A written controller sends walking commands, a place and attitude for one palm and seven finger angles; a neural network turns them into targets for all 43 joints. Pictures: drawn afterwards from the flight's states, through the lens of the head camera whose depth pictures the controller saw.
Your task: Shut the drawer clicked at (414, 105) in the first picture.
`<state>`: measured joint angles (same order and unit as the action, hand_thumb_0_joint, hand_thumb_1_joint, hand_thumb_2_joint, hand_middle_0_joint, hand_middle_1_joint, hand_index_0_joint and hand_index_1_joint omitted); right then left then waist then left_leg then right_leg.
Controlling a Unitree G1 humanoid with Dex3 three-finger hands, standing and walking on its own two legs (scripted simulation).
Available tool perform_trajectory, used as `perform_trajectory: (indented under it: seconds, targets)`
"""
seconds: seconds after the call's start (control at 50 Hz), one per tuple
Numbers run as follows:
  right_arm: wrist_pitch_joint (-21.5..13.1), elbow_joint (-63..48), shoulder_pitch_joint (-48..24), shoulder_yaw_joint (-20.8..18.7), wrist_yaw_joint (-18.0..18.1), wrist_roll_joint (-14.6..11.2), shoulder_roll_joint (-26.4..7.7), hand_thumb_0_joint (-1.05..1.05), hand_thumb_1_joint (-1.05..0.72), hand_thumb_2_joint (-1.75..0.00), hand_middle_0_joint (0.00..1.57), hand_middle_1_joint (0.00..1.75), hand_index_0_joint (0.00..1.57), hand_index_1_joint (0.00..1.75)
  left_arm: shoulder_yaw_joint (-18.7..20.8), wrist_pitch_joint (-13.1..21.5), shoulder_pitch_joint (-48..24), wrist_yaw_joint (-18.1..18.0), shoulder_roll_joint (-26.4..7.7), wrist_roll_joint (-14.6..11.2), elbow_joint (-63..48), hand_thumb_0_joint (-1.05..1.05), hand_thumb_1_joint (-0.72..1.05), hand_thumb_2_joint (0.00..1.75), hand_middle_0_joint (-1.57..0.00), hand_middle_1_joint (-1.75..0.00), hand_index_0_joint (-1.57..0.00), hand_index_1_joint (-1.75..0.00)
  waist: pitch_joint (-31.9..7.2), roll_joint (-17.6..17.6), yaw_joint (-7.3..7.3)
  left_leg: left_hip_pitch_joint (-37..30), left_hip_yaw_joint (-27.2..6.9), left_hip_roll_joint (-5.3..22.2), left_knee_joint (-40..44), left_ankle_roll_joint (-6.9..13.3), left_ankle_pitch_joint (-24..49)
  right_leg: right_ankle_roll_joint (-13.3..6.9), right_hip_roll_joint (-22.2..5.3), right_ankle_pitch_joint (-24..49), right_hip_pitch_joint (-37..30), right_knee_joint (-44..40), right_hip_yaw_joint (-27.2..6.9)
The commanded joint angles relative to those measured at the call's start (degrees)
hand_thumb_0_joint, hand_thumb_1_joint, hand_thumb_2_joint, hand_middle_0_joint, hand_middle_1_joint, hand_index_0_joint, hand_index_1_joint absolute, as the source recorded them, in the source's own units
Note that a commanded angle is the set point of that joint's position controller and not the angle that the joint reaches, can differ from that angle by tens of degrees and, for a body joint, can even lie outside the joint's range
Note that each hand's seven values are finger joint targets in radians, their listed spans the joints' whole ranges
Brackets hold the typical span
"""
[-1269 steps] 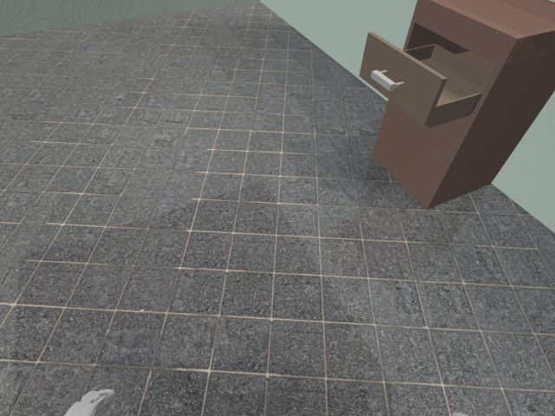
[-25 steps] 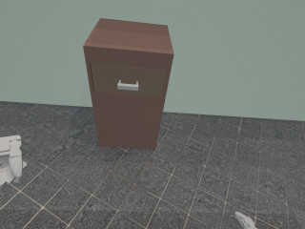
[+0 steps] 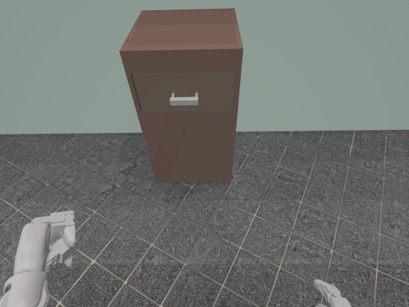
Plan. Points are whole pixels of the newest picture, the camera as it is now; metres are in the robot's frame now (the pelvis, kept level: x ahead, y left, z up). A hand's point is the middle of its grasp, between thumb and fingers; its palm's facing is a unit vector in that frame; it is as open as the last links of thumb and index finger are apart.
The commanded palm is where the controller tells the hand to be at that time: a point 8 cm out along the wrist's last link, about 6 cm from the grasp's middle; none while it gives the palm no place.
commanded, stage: let the arm hang, fingers relaxed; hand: left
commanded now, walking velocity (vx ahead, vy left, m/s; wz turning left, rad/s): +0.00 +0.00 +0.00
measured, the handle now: (184, 98) +0.91 +0.12 -0.12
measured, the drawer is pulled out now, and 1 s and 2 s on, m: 0.00 0.00 0.00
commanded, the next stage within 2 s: look to check the result in 1.00 s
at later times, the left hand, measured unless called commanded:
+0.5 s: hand out of the picture -0.01 +0.17 -0.14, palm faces +0.06 -0.97 -0.25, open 5.5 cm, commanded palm none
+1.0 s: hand out of the picture +0.00 +0.15 -0.14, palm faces +0.05 -0.98 -0.22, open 7.3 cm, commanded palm none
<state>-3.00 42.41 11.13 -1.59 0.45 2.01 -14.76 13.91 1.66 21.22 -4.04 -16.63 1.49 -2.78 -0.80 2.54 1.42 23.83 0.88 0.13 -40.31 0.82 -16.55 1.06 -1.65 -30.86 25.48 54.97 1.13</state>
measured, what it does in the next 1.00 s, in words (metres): steps on the spot: left foot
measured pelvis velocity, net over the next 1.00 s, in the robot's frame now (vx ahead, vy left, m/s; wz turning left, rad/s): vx -0.02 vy -0.03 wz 0.02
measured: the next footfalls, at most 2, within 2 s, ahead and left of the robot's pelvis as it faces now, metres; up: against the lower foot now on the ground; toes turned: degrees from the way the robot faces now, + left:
left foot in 0.30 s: +0.01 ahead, +0.07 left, +0.00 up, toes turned +3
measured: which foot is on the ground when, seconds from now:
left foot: down 0.00-0.10, up 0.12-0.28, down 0.30-1.00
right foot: down 0.00-1.00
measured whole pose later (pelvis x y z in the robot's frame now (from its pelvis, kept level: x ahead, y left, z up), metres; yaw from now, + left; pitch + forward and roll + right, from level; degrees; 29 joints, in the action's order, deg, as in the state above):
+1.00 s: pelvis -0.02 -0.03 +0.03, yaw +1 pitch -2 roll +0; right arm 0.2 64.6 19.2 -0.9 1.7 1.1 -8.6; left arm 1.2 0.4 12.9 -1.8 -8.8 0.6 64.6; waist 2.9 1.1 0.6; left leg 7.2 2.1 -1.3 -23.0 1.8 -14.1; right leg -2.4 1.8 -7.2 13.1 21.9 1.3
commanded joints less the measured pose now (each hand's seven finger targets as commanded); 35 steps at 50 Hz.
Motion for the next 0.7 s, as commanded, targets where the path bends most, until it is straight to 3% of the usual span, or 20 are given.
perform_trajectory:
  seconds: [0.0,0.02,0.04,0.06,0.08,0.1,0.12,0.16,0.2,0.24,0.26,0.28,0.3,0.32,0.36,0.4,0.48,0.54,0.58,0.68]
  targets:
    - [0.0,-4.8,2.1,-1.3,0.4,1.6,-7.4,0.00,-0.90,-0.90,0.20,0.30,0.20,0.30,-8.6,-2.2,-1.6,3.3,1.2,0.2,16.5,0.00,0.90,0.90,-1.16,-1.34,-1.16,-1.34,-6.2,-1.8,-0.05,-9.1,-18.0,16.0,12.0,10.5,42.2,0.8,0.4,-1.4,-0.3,-2.9,-2.1]
    - [0.8,-4.4,-0.3,-1.2,0.7,1.1,-7.8,0.00,-0.90,-0.90,0.20,0.30,0.20,0.30,-8.6,-2.4,0.7,3.5,0.5,0.1,21.3,0.00,0.90,0.90,-1.12,-1.30,-1.12,-1.30,-6.5,-1.5,-2.57,-4.0,-13.6,13.2,11.0,7.9,32.5,0.7,0.7,4.4,-8.8,-11.0,-1.0]
    - [1.6,-4.2,-2.7,-1.2,0.7,0.3,-7.0,0.00,-0.90,-0.90,0.20,0.30,0.20,0.30,-8.4,-2.6,3.4,3.6,-1.4,0.1,26.3,0.00,0.90,0.90,-1.08,-1.25,-1.08,-1.25,-5.9,-3.4,-4.88,2.7,-9.2,8.2,8.2,4.6,14.8,0.2,0.1,13.2,-16.7,-19.5,-2.3]
    - [2.8,-4.0,-2.7,-0.8,0.4,-0.6,-3.2,0.00,-0.90,-0.90,0.20,0.30,0.20,0.30,-8.4,-2.4,3.6,3.5,-5.4,0.5,29.9,0.00,0.90,0.90,-1.04,-1.21,-1.04,-1.21,-3.8,-13.8,-4.92,5.8,-3.9,0.3,2.1,0.9,-8.3,-1.5,-6.7,8.1,-14.5,-31.5,-13.9]
    - [4.1,-3.8,-1.7,-1.2,0.1,-0.7,-2.2,0.00,-0.90,-0.90,0.20,0.30,0.20,0.30,-8.5,-2.6,0.1,3.6,-8.9,0.4,31.8,0.00,0.90,0.90,-1.00,-1.17,-1.00,-1.17,1.6,-15.8,-3.42,4.9,-1.6,-2.4,-5.1,-0.4,-14.7,-4.4,-14.5,-7.7,-4.3,-43.5,-25.8]
    - [5.1,-3.0,-0.6,-1.3,-0.4,-0.7,-2.8,0.00,-0.90,-0.90,0.20,0.30,0.20,0.30,-9.1,-3.1,-5.1,3.6,-10.0,0.4,32.9,0.00,0.90,0.90,-0.96,-1.12,-0.96,-1.12,4.9,-11.2,-1.54,0.9,-1.7,-1.4,-10.2,-0.3,-13.5,-7.4,-16.0,-17.1,3.7,-47.6,-27.3]
    - [5.6,-0.8,1.8,-1.3,-0.7,-0.7,-2.2,0.00,-0.90,-0.90,0.20,0.30,0.20,0.30,-9.8,-3.0,-8.0,3.5,-9.2,0.5,34.9,0.00,0.90,0.90,-0.92,-1.08,-0.92,-1.08,5.6,-7.8,0.51,-2.3,-0.3,-1.6,-14.8,-0.3,-12.6,-8.9,-15.4,-21.3,9.1,-48.8,-25.7]
    - [5.6,2.6,4.2,-1.6,-0.2,-0.3,-2.3,0.00,-0.90,-0.90,0.20,0.30,0.20,0.30,-10.3,-2.5,-9.6,2.8,-5.1,0.2,39.2,0.00,0.90,0.90,-0.84,-0.99,-0.84,-0.99,7.1,-7.7,1.13,-0.9,-2.0,-0.5,-17.6,0.5,-7.7,-9.1,-11.5,-7.5,5.9,-45.3,-22.8]
    - [5.0,3.7,6.8,-1.6,-0.2,-0.3,-0.5,0.00,-0.90,-0.90,0.20,0.30,0.20,0.30,-9.2,-2.1,-8.2,2.3,-2.8,0.6,41.1,0.00,0.90,0.90,-0.76,-0.91,-0.76,-0.91,2.7,-4.4,0.98,-3.9,-1.6,1.3,-6.9,1.0,-8.1,-10.6,-11.0,5.4,-1.3,-40.2,-16.8]
    - [4.1,7.0,12.0,-1.1,0.0,-0.5,0.8,0.00,-0.90,-0.90,0.20,0.30,0.20,0.30,-9.9,-2.2,-6.8,2.5,-1.7,-0.2,44.9,0.00,0.90,0.90,-0.68,-0.82,-0.68,-0.82,-2.9,-2.8,1.44,-13.6,-3.0,1.4,13.2,2.0,-1.0,-7.7,-7.3,12.4,-5.7,-31.4,-11.3]
    - [3.2,7.7,12.2,-1.0,0.3,-0.3,-0.8,0.00,-0.90,-0.90,0.20,0.30,0.20,0.30,-10.5,-2.3,-4.9,2.7,0.5,-0.9,46.0,0.00,0.90,0.90,-0.64,-0.78,-0.64,-0.78,-3.4,6.4,-0.02,-13.9,-12.6,7.1,18.8,4.2,5.2,-4.6,-2.3,12.9,-4.6,-25.7,-6.8]
    - [2.8,7.2,9.0,-0.9,1.0,0.1,-2.5,0.00,-0.90,-0.90,0.20,0.30,0.20,0.30,-11.0,-2.1,-4.1,2.9,1.4,-1.3,47.2,0.00,0.90,0.90,-0.60,-0.73,-0.60,-0.73,-2.1,10.9,-1.63,-11.6,-18.1,13.3,22.0,6.8,9.2,-2.3,0.0,13.7,-4.7,-23.4,-2.6]
    - [3.0,6.4,5.2,-0.6,1.5,0.1,-2.8,0.00,-0.90,-0.90,0.20,0.30,0.20,0.30,-11.3,-2.0,-5.4,3.1,0.9,-1.3,48.3,0.00,0.90,0.90,-0.56,-0.69,-0.56,-0.69,0.4,6.4,-2.70,-6.4,-16.9,14.9,23.2,8.1,11.1,-1.9,-0.1,15.4,-9.4,-24.5,-2.4]
    - [2.7,7.0,5.1,-0.3,1.9,0.1,-2.4,0.00,-0.90,-0.90,0.20,0.30,0.20,0.30,-11.2,-1.8,-4.9,3.3,0.5,-1.0,49.7,0.00,0.90,0.90,-0.52,-0.65,-0.52,-0.65,-1.6,1.4,-3.28,-5.6,-13.4,11.8,20.8,6.8,15.6,-1.9,0.0,20.0,-14.2,-26.8,-2.5]
    - [1.9,9.9,7.3,0.1,1.8,-0.8,-0.7,0.00,-0.90,-0.90,0.20,0.30,0.20,0.30,-11.5,-1.5,-6.1,3.0,-0.6,-1.1,53.1,0.00,0.90,0.90,-0.44,-0.56,-0.44,-0.56,-3.8,2.8,-2.15,-10.9,-7.3,7.7,18.8,3.6,24.6,-2.8,-1.8,30.6,-17.4,-27.6,-3.5]
    - [2.0,11.3,8.4,0.0,1.9,-1.3,-0.2,0.00,-0.90,-0.90,0.20,0.30,0.20,0.30,-11.7,-1.1,-5.3,2.8,-0.9,-1.2,55.3,0.00,0.90,0.90,-0.36,-0.47,-0.36,-0.47,-4.2,0.4,-1.87,-12.9,-5.2,6.3,18.4,2.6,22.1,-3.4,-2.8,34.6,-18.4,-29.3,-4.6]
    - [2.8,14.2,8.8,0.2,1.7,-1.3,0.5,0.00,-0.90,-0.90,0.20,0.30,0.20,0.30,-12.3,-1.4,-6.2,2.5,-0.5,-1.2,59.2,0.00,0.90,0.90,-0.20,-0.30,-0.20,-0.30,1.8,-2.5,-1.24,-11.4,-5.1,5.5,21.9,2.5,4.7,-3.5,-3.1,23.6,-15.1,-34.7,-5.7]
    - [3.3,16.1,9.7,0.2,1.4,-1.1,1.2,0.00,-0.90,-0.90,0.20,0.30,0.20,0.30,-12.3,-1.5,-6.5,2.4,-0.2,-1.0,61.2,0.00,0.90,0.90,-0.20,-0.30,-0.20,-0.30,5.7,-3.6,-0.89,-9.8,-5.1,4.8,23.3,2.5,-1.6,-3.7,-2.8,16.6,-13.1,-37.6,-7.0]
    - [3.5,17.1,10.2,0.0,1.4,-1.0,1.2,0.00,-0.90,-0.90,0.20,0.30,0.20,0.30,-12.2,-1.6,-6.4,2.3,0.1,-0.9,62.2,0.00,0.90,0.90,-0.20,-0.30,-0.20,-0.30,7.4,-4.1,-0.77,-9.4,-4.9,4.4,23.6,2.7,-4.0,-3.7,-2.7,12.7,-11.3,-38.9,-7.5]
    - [3.3,18.8,11.4,-0.1,1.3,-0.8,1.5,0.00,-0.90,-0.90,0.20,0.30,0.20,0.30,-11.8,-1.1,-6.1,2.1,0.5,-0.9,63.7,0.00,0.90,0.90,-0.20,-0.30,-0.20,-0.30,5.9,-3.2,-0.63,-10.7,-4.0,3.8,22.7,2.6,-2.7,-3.8,-3.1,11.4,-11.3,-40.1,-8.1]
